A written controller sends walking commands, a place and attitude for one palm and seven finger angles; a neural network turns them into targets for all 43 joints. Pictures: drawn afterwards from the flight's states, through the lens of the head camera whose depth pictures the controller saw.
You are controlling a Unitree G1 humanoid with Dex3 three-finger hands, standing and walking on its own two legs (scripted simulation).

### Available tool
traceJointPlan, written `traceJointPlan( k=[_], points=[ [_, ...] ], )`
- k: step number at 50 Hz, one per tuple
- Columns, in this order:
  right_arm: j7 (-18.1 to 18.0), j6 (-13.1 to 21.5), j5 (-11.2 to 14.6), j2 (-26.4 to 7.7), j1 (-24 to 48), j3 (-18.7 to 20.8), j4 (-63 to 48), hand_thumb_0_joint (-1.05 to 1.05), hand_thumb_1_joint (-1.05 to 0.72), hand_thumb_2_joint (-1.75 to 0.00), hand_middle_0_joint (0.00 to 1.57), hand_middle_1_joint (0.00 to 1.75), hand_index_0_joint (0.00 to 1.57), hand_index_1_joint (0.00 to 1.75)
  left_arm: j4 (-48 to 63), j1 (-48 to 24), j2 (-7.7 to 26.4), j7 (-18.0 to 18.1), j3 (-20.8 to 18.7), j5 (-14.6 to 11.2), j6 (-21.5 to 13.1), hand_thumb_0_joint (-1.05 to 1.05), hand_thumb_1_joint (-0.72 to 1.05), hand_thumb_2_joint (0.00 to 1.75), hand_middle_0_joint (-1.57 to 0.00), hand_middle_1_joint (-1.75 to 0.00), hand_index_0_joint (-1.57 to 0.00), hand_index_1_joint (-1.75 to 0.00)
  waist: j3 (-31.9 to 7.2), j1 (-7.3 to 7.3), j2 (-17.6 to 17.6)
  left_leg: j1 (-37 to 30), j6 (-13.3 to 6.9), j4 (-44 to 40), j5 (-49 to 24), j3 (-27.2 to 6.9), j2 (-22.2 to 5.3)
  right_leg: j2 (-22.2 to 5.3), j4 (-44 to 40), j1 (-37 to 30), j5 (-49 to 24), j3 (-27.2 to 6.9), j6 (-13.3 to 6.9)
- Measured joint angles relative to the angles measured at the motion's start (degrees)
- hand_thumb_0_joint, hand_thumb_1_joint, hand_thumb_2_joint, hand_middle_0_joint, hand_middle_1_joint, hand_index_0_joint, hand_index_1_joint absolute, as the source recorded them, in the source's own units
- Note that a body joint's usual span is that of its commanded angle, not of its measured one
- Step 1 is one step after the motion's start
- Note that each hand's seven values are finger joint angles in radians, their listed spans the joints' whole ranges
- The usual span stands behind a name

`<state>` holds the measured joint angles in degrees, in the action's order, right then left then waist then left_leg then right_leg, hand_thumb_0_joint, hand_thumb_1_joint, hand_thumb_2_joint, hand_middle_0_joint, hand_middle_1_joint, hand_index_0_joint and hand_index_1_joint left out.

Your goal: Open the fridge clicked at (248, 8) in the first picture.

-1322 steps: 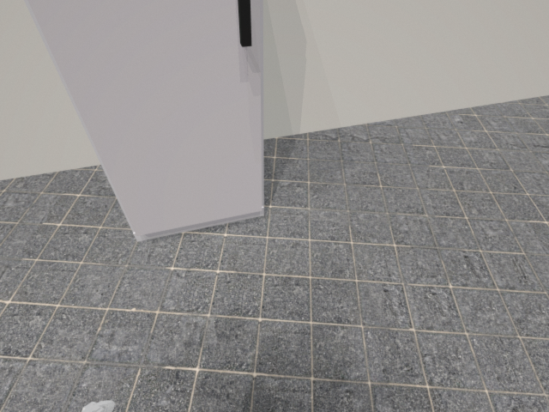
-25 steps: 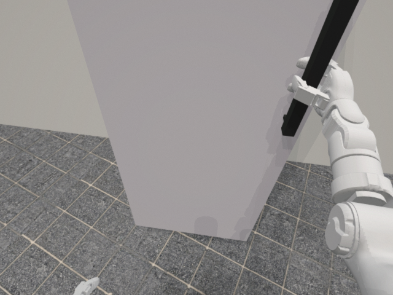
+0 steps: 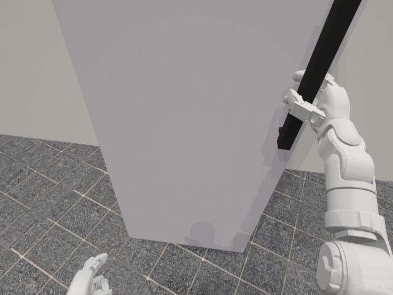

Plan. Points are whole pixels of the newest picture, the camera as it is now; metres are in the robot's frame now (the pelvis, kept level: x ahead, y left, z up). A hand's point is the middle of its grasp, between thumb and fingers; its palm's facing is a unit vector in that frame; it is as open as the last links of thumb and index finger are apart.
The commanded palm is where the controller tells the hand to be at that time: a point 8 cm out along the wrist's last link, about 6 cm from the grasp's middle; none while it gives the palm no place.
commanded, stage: pull the door a little, standing still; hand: right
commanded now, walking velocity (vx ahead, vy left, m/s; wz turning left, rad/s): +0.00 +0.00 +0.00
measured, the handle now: (308, 77) +0.47 -0.17 +0.26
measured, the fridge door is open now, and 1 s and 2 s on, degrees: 0 8 34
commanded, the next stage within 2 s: walk backward, drawing the door open in 0.52 s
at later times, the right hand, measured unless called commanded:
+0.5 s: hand (297, 110) +0.40 -0.15 +0.22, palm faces +0.04 +1.00 -0.01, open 6.5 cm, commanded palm +0.32 -0.19 +0.22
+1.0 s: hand (297, 129) +0.36 -0.14 +0.21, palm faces +0.26 +0.92 -0.30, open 7.9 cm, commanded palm +0.31 -0.19 +0.23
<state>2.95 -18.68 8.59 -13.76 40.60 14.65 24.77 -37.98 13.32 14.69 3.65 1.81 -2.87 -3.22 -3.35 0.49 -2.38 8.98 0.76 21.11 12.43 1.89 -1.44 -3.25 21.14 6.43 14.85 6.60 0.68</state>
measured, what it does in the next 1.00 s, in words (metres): steps on the spot: left foot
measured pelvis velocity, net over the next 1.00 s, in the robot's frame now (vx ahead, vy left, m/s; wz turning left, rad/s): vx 0.09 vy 0.03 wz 0.00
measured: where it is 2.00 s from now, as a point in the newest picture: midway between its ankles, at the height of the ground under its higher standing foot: outside the picture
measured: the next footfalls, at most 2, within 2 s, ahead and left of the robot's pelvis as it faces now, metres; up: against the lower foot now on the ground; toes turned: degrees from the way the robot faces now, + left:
left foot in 0.96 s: +0.15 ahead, +0.09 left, +0.00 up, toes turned +6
right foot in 1.34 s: +0.10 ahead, -0.09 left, +0.00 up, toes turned -12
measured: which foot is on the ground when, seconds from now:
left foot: down 0.00-0.78, up 0.80-0.94, down 0.96-1.00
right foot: down 0.00-0.96, up 0.98-1.00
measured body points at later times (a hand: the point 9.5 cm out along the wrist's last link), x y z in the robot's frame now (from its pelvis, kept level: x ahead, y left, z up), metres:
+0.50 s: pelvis +0.04 +0.00 +0.00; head +0.02 +0.02 +0.45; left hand +0.22 +0.23 -0.08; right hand +0.39 -0.20 +0.23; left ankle -0.02 +0.12 -0.74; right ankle -0.04 -0.13 -0.74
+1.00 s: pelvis +0.09 +0.03 -0.01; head +0.13 +0.07 +0.44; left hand +0.27 +0.23 -0.11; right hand +0.34 -0.19 +0.23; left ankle +0.11 +0.08 -0.74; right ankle -0.02 -0.13 -0.69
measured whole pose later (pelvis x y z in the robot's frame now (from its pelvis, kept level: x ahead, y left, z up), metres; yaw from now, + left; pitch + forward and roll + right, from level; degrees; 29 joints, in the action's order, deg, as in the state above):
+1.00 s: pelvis +0.09 +0.03 -0.01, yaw +0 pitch +1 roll -3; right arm -5.6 -4.2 6.2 -17.5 -10.3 14.4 -34.9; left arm -30.6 10.6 9.7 1.8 2.4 1.3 1.0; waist 2.9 0.3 -1.6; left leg 16.7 -4.4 30.1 10.6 6.4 -0.3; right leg 0.9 47.4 12.8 21.5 -3.5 0.5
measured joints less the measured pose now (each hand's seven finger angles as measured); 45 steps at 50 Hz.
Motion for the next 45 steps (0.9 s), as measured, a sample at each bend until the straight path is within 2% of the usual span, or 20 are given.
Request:
traceJointPlan(
  k=[6, 18, 26, 32, 33, 34, 36, 39, 41, 42, 44, 45],
  points=[
    [-0.57, -3.19, -0.27, 1.28, 0.48, -1.75, -2.45, 0.0, -0.66, -0.76, 0.33, 1.4, 0.36, 1.39, 0.02, -2.24, -0.3, 0.13, 0.1, 0.47, 1.21, 0.01, 0.91, 0.9, -0.2, -0.3, -0.2, -0.3, -0.23, -1.3, 0.2, -0.26, -0.06, 0.25, 0.72, 1.0, -0.26, 0.21, 0.45, 0.26, 0.46, -1.05, 0.02],
    [-0.82, -6.47, 0.8, 1.47, -9.19, -0.18, -15.02, -0.01, -0.69, -0.74, 0.27, 1.4, 0.28, 1.39, 3.06, -2.98, -1.64, -1.25, 1.35, 0.66, 3.87, 0.01, 0.9, 0.9, -0.2, -0.3, -0.2, -0.3, -1.31, -0.97, -0.35, -1.61, -0.12, -0.08, 1.21, -0.84, -0.2, 0.59, -0.18, -1.96, 0.23, -0.77, -0.34],
    [-0.02, -10.92, 2.81, 0.84, -22.24, 1.46, -32.97, -0.01, -0.7, -0.73, 0.25, 1.39, 0.21, 1.33, 4.75, -3.17, -0.89, -2.32, 1.78, 0.54, 5.68, 0.01, 0.9, 0.9, -0.2, -0.3, -0.2, -0.3, -2.74, -1.73, -0.74, -1.66, -0.49, 0.41, 2.02, -2.38, 0.3, 0.87, 0.7, -3.16, 0.99, -2.27, -0.55],
    [0.33, -14.2, 5.8, 2.2, -38.3, 2.52, -52.92, -0.02, -0.69, -0.72, 0.26, 1.36, 0.19, 1.3, 5.97, -4.38, -0.33, -3.36, 1.63, 0.35, 6.59, 0.01, 0.91, 0.9, -0.2, -0.3, -0.2, -0.3, -4.77, -3.33, -1.31, -0.81, -0.21, 2.33, 2.64, -1.61, 0.13, 1.22, 3.24, -3.09, 1.31, -3.25, -0.66],
    [0.02, -12.96, 4.78, 1.53, -40.68, 1.44, -55.54, -0.03, -0.67, -0.72, 0.27, 1.35, 0.19, 1.3, 6.52, -4.45, -0.33, -3.08, 1.64, 0.65, 6.54, 0.01, 0.91, 0.9, -0.2, -0.3, -0.2, -0.3, -4.64, -3.38, -1.2, -0.9, 0.02, 2.62, 2.42, -1.42, 0.0, 1.33, 5.02, -2.28, 0.91, -3.73, -0.82],
    [-0.22, -10.0, 3.46, -0.32, -41.95, -0.24, -56.61, -0.03, -0.63, -0.71, 0.28, 1.34, 0.19, 1.31, 6.98, -4.45, -0.49, -2.54, 1.48, 1.11, 6.04, 0.01, 0.91, 0.9, -0.2, -0.3, -0.2, -0.3, -4.15, -3.34, -0.71, -1.03, 0.08, 2.78, 2.49, -1.03, -0.28, 1.57, 7.58, -0.87, 0.5, -4.44, -0.95],
    [-1.39, -1.75, 1.62, -3.98, -43.62, -2.95, -56.85, -0.02, -0.55, -0.71, 0.32, 1.35, 0.21, 1.32, 7.09, -4.83, -0.87, -1.77, 1.34, 2.07, 5.32, 0.01, 0.91, 0.9, -0.2, -0.3, -0.2, -0.3, -3.41, -3.3, 0.83, -0.51, -0.12, 3.25, 3.45, -0.06, -0.88, 2.1, 11.84, 2.12, -0.03, -5.49, -1.3],
    [-4.0, 6.52, -0.62, -4.71, -46.58, -4.53, -59.26, -0.06, -0.5, -0.71, 0.36, 1.36, 0.23, 1.31, 7.89, -5.79, -1.09, -0.94, 1.51, 3.07, 5.68, 0.01, 0.91, 0.9, -0.2, -0.3, -0.2, -0.3, -1.94, -3.17, 1.96, 2.74, 0.19, 7.55, 4.27, 1.03, -1.03, 1.99, 11.3, 2.83, 1.05, -6.08, -1.23],
    [-5.47, 9.89, -1.78, -4.03, -48.48, -4.11, -60.7, -0.08, -0.5, -0.71, 0.38, 1.37, 0.22, 1.29, 8.47, -6.57, -1.61, -1.27, 1.08, 3.9, 5.82, 0.01, 0.91, 0.9, -0.2, -0.3, -0.2, -0.3, 0.09, -2.96, 1.52, 7.14, 0.46, 16.01, 4.1, 0.64, -0.44, 1.63, 8.46, 1.08, 1.47, -6.71, -0.98],
    [-6.12, 11.14, -2.26, -3.69, -49.26, -3.72, -61.02, -0.08, -0.5, -0.72, 0.39, 1.37, 0.22, 1.29, 8.72, -6.63, -2.02, -1.76, 0.65, 4.44, 5.59, 0.01, 0.91, 0.9, -0.2, -0.3, -0.2, -0.3, 1.12, -2.63, 0.99, 8.98, 0.42, 19.65, 6.23, 0.27, 0.35, 1.43, 7.52, 0.29, 1.46, -7.37, -0.76],
    [-7.25, 12.77, -2.91, -3.11, -50.39, -2.82, -61.17, -0.1, -0.49, -0.74, 0.41, 1.38, 0.21, 1.29, 8.8, -6.19, -2.96, -2.56, 0.0, 5.05, 5.02, 0.01, 0.91, 0.9, -0.2, -0.3, -0.2, -0.3, 3.04, -2.09, 0.17, 11.3, 0.37, 21.67, 8.58, 0.49, 1.62, 1.33, 7.11, -0.75, 0.88, -8.51, -0.17],
    [-7.68, 13.22, -2.91, -3.05, -50.79, -2.28, -61.12, -0.1, -0.49, -0.75, 0.42, 1.38, 0.2, 1.29, 8.68, -5.79, -3.52, -2.81, -0.11, 5.02, 4.83, 0.01, 0.91, 0.9, -0.2, -0.3, -0.2, -0.3, 4.02, -1.94, 0.12, 11.62, 0.31, 19.85, 7.65, 0.84, 2.06, 1.55, 7.69, -1.07, 0.33, -8.91, 0.03]
  ],
)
